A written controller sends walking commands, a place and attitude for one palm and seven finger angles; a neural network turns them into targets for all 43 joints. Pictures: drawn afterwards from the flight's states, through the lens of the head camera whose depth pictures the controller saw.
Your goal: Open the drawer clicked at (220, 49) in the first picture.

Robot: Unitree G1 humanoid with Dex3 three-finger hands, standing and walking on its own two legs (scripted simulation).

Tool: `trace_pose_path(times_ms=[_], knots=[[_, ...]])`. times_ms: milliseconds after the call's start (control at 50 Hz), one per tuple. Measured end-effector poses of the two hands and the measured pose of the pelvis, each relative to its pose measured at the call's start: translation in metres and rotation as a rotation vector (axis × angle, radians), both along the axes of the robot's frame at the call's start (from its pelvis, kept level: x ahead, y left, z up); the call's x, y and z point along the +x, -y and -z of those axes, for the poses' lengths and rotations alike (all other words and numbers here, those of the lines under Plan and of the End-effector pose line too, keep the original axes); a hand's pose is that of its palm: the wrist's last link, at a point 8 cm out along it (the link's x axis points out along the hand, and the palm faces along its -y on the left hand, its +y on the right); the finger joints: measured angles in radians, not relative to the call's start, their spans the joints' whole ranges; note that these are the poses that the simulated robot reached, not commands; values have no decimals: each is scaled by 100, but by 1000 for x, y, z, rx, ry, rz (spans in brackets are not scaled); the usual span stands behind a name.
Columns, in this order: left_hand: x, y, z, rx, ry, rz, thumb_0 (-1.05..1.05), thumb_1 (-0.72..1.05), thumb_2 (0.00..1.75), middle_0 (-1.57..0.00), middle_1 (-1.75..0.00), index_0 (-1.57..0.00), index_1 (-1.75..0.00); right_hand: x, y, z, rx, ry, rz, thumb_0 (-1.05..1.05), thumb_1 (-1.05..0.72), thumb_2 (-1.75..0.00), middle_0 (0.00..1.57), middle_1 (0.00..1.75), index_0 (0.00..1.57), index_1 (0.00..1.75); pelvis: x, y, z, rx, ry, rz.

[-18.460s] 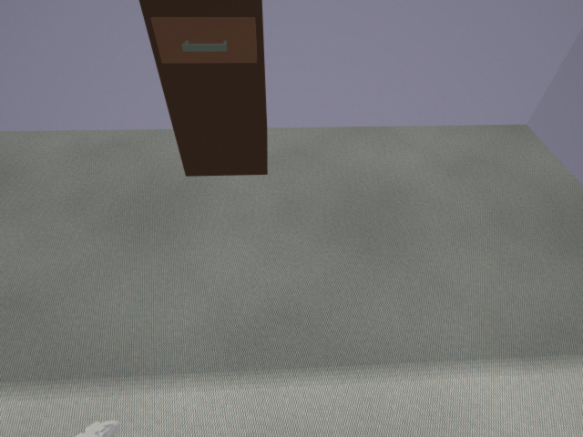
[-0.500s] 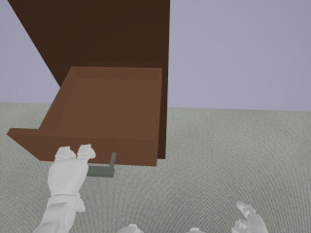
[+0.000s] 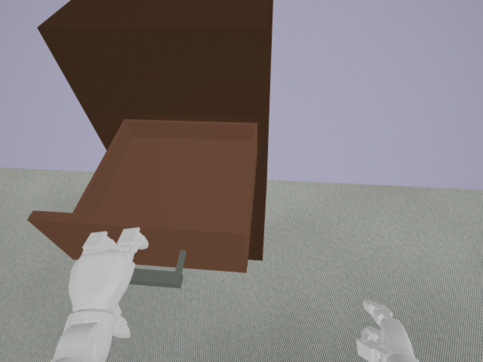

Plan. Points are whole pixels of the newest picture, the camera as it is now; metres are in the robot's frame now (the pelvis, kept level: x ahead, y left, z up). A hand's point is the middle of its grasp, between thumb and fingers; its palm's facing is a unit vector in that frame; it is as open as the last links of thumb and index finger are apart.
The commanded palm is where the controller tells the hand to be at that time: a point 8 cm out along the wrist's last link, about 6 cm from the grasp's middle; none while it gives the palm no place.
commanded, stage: lift the hand off the handle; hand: left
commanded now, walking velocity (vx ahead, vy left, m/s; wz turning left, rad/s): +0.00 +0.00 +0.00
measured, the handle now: (140, 265) +0.28 +0.23 -0.04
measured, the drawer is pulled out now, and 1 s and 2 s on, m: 0.30 0.30 0.30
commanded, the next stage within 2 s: draw the hand back to the body in 1.46 s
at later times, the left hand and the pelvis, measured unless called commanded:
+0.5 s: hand (112, 271) +0.24 +0.23 +0.04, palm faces +0.05 -0.08 -1.00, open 13.7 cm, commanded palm +0.21 +0.24 +0.09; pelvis +0.00 +0.00 +0.01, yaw +0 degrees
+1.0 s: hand (97, 260) +0.24 +0.24 +0.07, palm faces +0.06 -0.08 -1.00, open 13.8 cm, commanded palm +0.22 +0.24 +0.13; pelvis +0.00 +0.00 +0.02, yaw +0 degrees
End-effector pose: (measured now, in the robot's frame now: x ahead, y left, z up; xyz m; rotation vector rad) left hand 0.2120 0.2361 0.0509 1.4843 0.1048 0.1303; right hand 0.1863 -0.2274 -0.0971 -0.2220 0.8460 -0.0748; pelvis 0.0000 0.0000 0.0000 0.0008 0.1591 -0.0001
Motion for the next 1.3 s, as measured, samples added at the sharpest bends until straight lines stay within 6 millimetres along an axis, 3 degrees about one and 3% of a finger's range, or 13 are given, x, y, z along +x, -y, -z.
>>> trace_pose_path(times_ms=[240, 440, 640, 880, 1060, 1300], knots=[[6, -7, -15, 10, -12, -31, 0, -49, 30, -32, -120, -34, -122, 2, -5, -2, 11, -10, -10, 1, -90, -90, 20, 30, 20, 30, 1, 0, -6, 1, 24, -5], [5, 5, -33, -4, 26, 24, 0, -49, 30, -32, -120, -34, -121, 2, -5, -9, 19, 4, -9, 1, -90, -90, 20, 30, 20, 30, 2, -1, -11, 4, 46, 4], [1, -11, -47, 3, 16, -40, 0, -49, 30, -32, -120, -32, -120, 6, -6, -17, 21, 20, -16, 1, -90, -90, 20, 30, 20, 30, 0, 1, -17, 5, 74, -1], [7, 0, -66, -10, 34, 40, 0, -49, 30, -32, -120, -32, -120, 10, -10, -24, 25, 40, -29, 1, -90, -90, 20, 30, 20, 30, -1, 0, -22, 4, 93, 0], [6, -12, -77, 1, 25, -18, 0, -49, 30, -32, -120, -32, -120, 10, -14, -25, 39, 26, -39, 1, -90, -90, 20, 30, 20, 30, 0, 0, -26, 5, 110, -2], [11, 1, -96, -5, 49, 52, 0, -49, 30, -32, -120, -32, -120, 17, -19, -30, 50, 39, -55, 1, -90, -90, 20, 30, 20, 30, 2, -1, -30, 5, 127, -1]])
